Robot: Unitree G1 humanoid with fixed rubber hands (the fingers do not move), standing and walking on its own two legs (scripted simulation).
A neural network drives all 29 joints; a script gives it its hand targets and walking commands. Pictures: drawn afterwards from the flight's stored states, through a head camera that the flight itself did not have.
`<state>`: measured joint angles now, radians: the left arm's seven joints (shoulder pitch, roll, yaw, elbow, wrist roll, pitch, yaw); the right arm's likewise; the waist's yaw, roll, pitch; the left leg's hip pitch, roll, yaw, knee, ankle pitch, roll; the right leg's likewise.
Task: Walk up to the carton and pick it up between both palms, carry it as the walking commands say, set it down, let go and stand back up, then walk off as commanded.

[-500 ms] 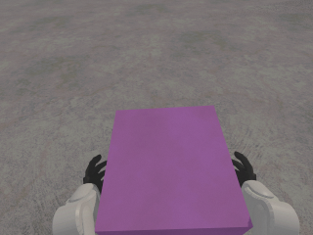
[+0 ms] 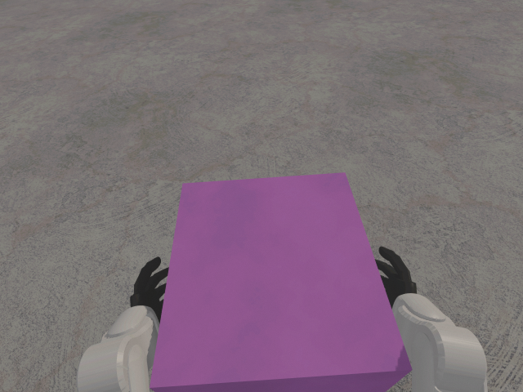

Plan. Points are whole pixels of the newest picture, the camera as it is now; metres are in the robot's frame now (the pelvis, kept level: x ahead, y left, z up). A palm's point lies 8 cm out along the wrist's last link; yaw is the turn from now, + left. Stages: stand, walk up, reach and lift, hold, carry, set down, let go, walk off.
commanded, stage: carry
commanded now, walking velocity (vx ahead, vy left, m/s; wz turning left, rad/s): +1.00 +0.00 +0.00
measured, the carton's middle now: (272, 299) +0.26 +0.02 +0.02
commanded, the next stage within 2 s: none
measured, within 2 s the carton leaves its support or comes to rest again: neither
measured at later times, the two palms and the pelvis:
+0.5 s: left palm (197, 125) +0.66 +0.18 +0.08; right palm (338, 106) +0.73 -0.15 +0.08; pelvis +0.48 -0.03 +0.01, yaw +5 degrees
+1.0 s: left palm (236, 42) +1.22 +0.13 +0.06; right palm (333, 38) +1.18 -0.21 +0.07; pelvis +0.98 -0.02 -0.01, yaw +1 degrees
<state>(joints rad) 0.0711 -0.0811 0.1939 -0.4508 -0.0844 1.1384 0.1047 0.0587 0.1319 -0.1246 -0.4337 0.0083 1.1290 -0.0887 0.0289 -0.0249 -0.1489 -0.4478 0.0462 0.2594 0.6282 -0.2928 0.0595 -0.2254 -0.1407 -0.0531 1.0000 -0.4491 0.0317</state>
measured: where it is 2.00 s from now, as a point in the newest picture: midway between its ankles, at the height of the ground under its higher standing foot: (276, 143)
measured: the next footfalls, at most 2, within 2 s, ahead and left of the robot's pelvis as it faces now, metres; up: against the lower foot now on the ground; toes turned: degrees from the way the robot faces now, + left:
right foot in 0.24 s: +0.38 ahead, -0.14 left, +0.00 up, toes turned -7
left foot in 0.58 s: +0.75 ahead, +0.11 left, +0.00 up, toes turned +12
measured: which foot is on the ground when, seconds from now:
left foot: down 0.00-0.30, up 0.32-0.56, down 0.58-1.00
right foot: up 0.00-0.22, down 0.24-0.64, up 0.66-0.92, down 0.94-1.00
